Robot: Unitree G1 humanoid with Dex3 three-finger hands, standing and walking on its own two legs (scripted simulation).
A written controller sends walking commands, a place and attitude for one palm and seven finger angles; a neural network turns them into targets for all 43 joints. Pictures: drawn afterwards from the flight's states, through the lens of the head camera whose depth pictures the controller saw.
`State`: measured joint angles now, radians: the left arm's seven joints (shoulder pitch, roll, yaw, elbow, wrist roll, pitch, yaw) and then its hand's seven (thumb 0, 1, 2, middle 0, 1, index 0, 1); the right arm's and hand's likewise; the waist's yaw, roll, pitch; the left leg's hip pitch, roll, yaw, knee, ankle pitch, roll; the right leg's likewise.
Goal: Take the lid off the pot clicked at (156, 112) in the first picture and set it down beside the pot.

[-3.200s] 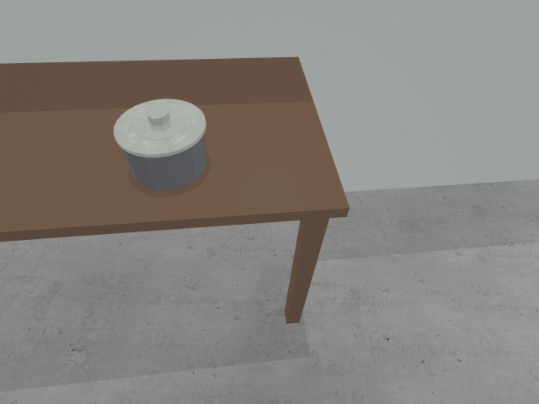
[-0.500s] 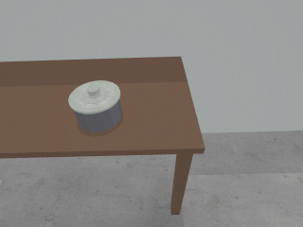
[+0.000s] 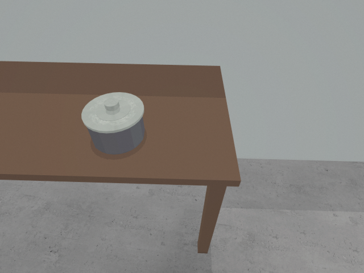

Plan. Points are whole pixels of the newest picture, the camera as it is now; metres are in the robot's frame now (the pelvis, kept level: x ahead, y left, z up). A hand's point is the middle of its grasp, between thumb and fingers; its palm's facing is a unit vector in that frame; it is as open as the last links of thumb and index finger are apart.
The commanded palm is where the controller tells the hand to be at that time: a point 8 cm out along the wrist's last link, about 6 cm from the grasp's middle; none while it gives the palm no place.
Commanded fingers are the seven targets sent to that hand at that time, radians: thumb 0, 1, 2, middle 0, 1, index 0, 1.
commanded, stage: look again from close up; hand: left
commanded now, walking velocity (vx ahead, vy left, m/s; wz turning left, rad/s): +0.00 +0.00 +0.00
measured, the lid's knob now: (111, 104) +0.53 +0.23 +0.09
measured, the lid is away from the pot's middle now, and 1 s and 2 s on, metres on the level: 0.00 0.00 0.00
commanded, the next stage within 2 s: shuffle to correct the standing spot in 0.86 s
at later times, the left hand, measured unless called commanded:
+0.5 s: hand out of the picture +0.04 +0.19 -0.17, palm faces +0.02 -0.98 -0.20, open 7.3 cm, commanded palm none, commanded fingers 0.00 0.90 0.90 -0.20 -0.30 -0.20 -0.30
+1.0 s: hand out of the picture +0.04 +0.19 -0.17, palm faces +0.03 -0.98 -0.19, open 7.3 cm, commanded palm none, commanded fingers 0.00 0.90 0.90 -0.20 -0.30 -0.20 -0.30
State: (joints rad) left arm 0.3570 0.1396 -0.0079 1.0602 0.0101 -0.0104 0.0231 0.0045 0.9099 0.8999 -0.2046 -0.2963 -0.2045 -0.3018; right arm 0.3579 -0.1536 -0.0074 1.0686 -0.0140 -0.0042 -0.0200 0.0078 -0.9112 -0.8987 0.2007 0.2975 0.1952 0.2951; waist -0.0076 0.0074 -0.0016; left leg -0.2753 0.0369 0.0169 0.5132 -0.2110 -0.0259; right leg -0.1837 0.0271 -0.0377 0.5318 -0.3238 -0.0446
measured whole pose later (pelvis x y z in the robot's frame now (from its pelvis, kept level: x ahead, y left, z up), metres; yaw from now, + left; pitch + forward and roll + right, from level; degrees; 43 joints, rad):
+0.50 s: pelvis +0.04 +0.01 +0.00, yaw +0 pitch -1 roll +1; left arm 0.30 0.16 0.00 1.09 0.01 -0.02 0.04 0.00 0.91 0.90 -0.20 -0.30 -0.20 -0.30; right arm 0.28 -0.15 0.00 1.12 -0.01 -0.03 -0.03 0.01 -0.92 -0.90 0.20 0.30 0.20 0.30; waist 0.00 -0.01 0.02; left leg -0.20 0.02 0.03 0.46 -0.24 -0.01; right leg -0.10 0.01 -0.02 0.46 -0.34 -0.02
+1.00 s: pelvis +0.04 +0.02 +0.01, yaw +0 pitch -1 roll +1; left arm 0.31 0.16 -0.01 1.09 0.01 -0.02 0.04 0.00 0.91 0.90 -0.20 -0.30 -0.20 -0.30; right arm 0.28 -0.14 0.00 1.14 0.00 -0.02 -0.03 0.01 -0.91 -0.90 0.20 0.30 0.20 0.30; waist 0.01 -0.02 0.03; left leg -0.18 0.01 0.04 0.44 -0.24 0.00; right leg -0.07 0.00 -0.02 0.42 -0.33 -0.01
